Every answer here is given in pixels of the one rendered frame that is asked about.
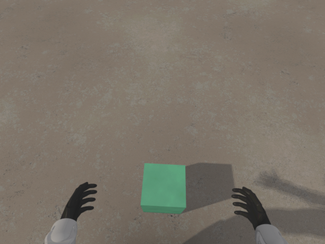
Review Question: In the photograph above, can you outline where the robot left forearm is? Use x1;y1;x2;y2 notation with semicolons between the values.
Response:
45;218;78;244

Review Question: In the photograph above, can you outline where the robot right hand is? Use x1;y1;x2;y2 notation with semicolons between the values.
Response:
232;187;271;230

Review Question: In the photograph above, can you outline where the robot right forearm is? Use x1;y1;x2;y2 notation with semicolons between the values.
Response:
255;224;288;244

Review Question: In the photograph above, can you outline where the carton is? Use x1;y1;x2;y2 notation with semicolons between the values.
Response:
141;163;186;214

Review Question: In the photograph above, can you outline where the robot left hand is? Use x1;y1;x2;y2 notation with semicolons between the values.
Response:
60;182;97;221

